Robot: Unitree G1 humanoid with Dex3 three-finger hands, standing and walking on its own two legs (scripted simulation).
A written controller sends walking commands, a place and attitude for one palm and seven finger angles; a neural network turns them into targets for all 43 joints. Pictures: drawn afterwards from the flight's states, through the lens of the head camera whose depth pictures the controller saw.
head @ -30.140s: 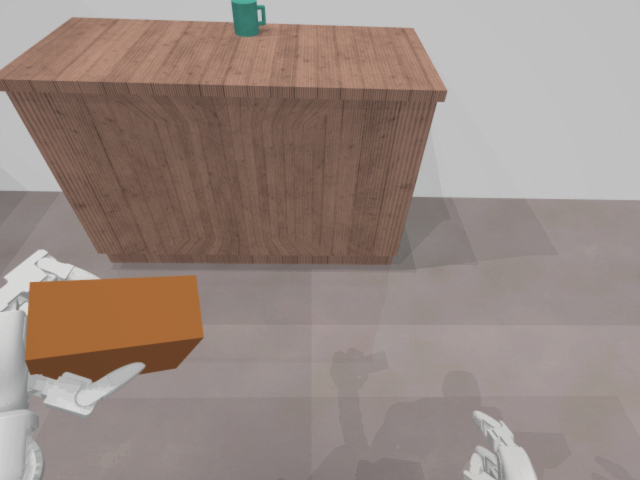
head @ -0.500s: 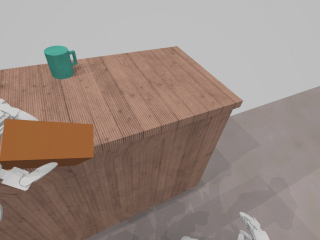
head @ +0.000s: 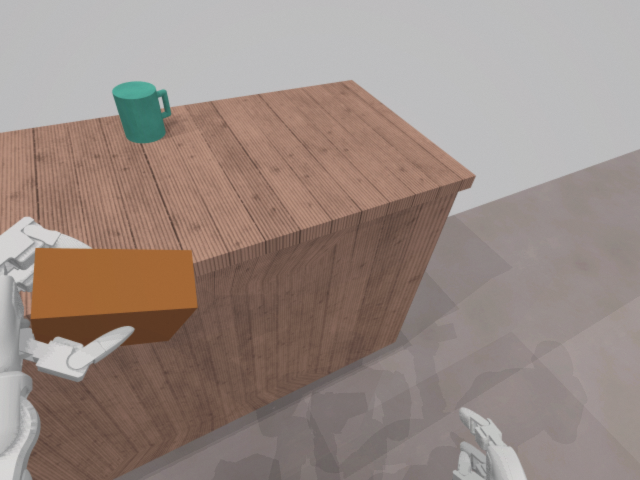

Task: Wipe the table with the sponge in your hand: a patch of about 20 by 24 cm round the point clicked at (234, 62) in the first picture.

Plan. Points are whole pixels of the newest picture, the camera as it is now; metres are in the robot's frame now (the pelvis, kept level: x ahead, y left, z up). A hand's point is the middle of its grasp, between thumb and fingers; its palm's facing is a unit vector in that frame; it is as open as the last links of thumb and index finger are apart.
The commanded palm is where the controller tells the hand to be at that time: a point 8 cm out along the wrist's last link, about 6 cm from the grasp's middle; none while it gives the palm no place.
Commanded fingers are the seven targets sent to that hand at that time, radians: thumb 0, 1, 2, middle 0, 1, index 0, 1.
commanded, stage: come to a stop and stand still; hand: left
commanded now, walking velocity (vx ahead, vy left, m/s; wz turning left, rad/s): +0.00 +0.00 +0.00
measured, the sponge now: (137, 301) +0.25 +0.22 +0.13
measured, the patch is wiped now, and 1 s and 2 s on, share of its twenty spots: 0.00 0.00 0.00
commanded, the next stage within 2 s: look again from close up in 0.36 s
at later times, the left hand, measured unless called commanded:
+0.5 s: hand (73, 316) +0.20 +0.24 +0.18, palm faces +0.41 -0.83 -0.37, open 10.3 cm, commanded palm +0.15 +0.28 +0.18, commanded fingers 0.00 0.10 1.30 -1.20 -1.60 -1.20 -1.60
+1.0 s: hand (77, 305) +0.22 +0.25 +0.17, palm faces +0.42 -0.83 -0.37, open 10.3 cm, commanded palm +0.16 +0.28 +0.18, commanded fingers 0.00 0.10 1.30 -1.20 -1.60 -1.20 -1.60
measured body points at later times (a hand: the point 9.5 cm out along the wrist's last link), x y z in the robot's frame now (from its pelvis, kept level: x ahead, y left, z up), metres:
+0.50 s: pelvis -0.01 +0.00 +0.00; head -0.02 +0.01 +0.45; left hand +0.18 +0.29 +0.19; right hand +0.15 -0.22 -0.07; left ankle +0.01 +0.11 -0.73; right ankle +0.04 -0.10 -0.73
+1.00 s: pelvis +0.01 +0.00 +0.01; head +0.00 +0.00 +0.46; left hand +0.19 +0.29 +0.19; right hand +0.18 -0.22 -0.07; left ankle +0.01 +0.11 -0.73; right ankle +0.04 -0.10 -0.73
